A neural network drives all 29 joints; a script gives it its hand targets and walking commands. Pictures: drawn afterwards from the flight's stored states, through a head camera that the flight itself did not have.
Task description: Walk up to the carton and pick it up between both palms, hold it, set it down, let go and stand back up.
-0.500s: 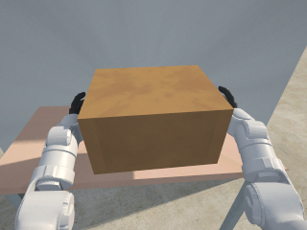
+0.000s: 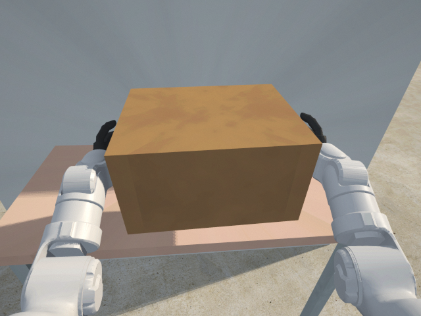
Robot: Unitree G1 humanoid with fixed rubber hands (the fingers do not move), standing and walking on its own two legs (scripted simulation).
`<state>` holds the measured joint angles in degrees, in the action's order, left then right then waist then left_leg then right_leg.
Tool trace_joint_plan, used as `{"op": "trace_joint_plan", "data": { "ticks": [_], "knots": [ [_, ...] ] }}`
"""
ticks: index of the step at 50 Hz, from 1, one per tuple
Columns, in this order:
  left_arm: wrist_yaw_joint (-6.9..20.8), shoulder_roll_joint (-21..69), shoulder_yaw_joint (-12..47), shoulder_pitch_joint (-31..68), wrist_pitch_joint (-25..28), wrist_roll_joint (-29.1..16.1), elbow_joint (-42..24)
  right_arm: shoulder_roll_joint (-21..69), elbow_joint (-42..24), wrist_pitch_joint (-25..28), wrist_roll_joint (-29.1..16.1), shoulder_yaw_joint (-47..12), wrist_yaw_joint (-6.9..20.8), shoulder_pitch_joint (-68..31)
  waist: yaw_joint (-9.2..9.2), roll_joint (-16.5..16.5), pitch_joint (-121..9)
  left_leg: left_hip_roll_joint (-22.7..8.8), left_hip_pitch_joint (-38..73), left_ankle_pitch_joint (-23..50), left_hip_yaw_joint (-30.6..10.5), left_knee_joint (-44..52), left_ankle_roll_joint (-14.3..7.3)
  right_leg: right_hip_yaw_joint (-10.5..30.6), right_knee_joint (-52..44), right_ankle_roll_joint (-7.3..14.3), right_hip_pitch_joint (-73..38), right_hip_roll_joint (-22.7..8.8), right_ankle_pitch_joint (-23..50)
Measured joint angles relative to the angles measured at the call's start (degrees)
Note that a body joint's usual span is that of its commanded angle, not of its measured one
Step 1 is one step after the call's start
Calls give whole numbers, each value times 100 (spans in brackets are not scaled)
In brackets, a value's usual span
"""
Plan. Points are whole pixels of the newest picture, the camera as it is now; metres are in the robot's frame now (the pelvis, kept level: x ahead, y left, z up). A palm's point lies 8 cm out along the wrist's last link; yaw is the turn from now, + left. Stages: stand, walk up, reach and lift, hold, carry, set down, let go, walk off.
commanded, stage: hold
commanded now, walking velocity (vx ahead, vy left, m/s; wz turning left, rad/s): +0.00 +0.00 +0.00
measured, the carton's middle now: (208, 149) +0.39 +0.01 +0.19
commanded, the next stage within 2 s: none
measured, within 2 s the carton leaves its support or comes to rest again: neither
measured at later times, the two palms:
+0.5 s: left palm (99, 162) +0.35 +0.22 +0.19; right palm (312, 151) +0.36 -0.19 +0.21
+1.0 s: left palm (99, 160) +0.35 +0.22 +0.19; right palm (313, 149) +0.36 -0.19 +0.22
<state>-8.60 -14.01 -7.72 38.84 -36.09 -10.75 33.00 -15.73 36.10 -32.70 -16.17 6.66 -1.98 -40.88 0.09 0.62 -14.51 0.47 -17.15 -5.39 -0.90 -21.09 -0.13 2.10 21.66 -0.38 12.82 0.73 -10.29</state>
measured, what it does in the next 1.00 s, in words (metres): stands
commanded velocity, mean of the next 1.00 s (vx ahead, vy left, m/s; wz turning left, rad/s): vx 0.00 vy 0.00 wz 0.00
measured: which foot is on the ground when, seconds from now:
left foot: down 0.00-1.00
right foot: down 0.00-1.00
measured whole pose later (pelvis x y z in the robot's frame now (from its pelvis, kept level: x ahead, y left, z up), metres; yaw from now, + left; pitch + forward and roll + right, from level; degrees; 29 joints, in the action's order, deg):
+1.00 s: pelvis -0.01 +0.00 +0.00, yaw +0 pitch +1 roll -1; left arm -7.3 -14.1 -8.0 39.2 -36.7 -8.9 32.7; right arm -15.7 35.8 -33.1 -15.7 6.8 -2.0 -41.9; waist 0.1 0.6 -14.5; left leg 0.5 -18.0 -4.4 -0.9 -20.9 -0.1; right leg 2.1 21.3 -0.5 13.6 0.7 -9.2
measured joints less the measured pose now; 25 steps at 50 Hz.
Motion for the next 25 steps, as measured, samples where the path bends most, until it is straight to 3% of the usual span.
{"op": "trace_joint_plan", "data": {
  "ticks": [25],
  "knots": [
    [122,-6,-32,33,-67,187,-30,0,-34,-68,43,12,-3,-100,0,0,83,0,-76,97,-1,1,0,0,-25,-11,64,0,113]
  ]
}}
